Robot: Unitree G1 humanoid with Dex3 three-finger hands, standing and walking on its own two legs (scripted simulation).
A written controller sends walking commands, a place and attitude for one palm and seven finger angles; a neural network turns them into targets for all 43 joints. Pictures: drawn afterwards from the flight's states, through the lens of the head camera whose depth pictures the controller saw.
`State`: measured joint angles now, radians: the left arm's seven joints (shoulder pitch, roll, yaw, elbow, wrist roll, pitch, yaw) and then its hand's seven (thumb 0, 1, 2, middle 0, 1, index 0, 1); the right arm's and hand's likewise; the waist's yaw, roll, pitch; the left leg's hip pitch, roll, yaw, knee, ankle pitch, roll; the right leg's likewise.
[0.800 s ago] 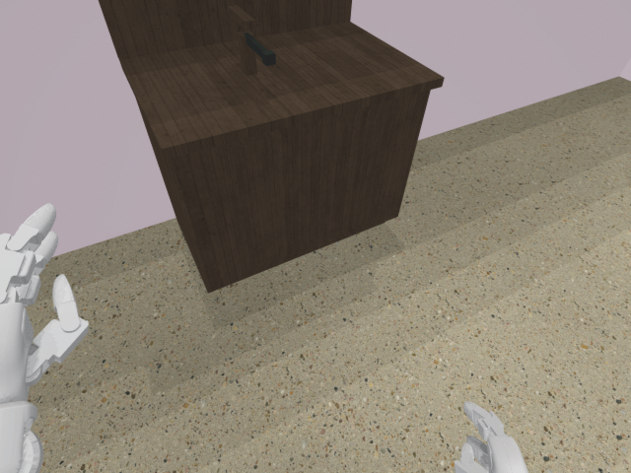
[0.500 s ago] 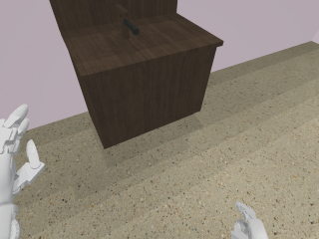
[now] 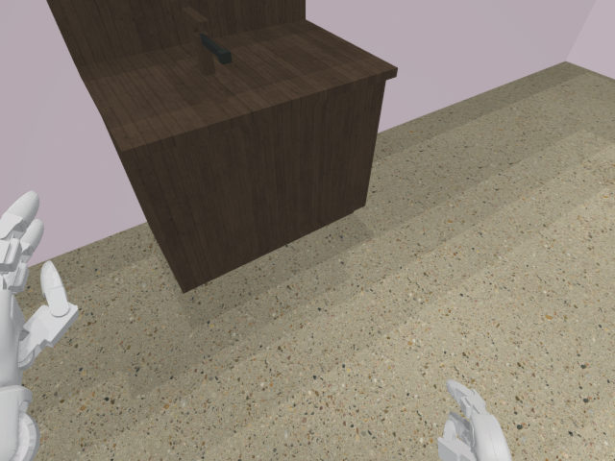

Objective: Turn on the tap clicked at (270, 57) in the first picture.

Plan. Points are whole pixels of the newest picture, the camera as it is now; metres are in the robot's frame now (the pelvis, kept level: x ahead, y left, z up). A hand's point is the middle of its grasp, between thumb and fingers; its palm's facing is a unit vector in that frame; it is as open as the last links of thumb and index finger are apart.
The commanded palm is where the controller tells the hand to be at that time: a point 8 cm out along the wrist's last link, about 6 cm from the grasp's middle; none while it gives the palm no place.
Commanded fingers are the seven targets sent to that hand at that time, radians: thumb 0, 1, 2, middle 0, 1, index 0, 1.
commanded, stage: walk to a spot facing it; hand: left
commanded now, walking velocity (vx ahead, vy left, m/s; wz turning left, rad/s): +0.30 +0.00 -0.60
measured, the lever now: (224, 56) +1.04 +0.32 +0.07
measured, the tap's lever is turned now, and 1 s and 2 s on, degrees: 0 0 0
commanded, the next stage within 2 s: turn to face it in 1.32 s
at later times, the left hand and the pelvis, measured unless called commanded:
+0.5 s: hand (215, 203) +0.34 +0.14 +0.19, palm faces +0.21 -0.88 -0.42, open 7.4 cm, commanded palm +0.30 +0.20 +0.19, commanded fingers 0.00 0.90 0.90 -0.20 -0.30 -0.20 -0.30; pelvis +0.08 -0.04 +0.02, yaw -13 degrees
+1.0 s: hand (340, 126) +0.53 +0.00 +0.19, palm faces -0.02 -0.86 -0.51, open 7.4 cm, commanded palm +0.49 +0.07 +0.19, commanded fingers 0.00 0.90 0.90 -0.20 -0.30 -0.20 -0.30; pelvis +0.22 -0.11 +0.00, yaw -27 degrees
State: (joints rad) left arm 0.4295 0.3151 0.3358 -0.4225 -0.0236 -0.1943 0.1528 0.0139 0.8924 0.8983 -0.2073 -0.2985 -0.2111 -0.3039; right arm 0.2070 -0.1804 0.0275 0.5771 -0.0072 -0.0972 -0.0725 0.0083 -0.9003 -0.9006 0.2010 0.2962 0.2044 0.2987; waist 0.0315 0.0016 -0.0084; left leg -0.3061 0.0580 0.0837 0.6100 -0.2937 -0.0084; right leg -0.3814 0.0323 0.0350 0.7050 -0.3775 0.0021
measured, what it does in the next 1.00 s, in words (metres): walks ahead, turning right: left foot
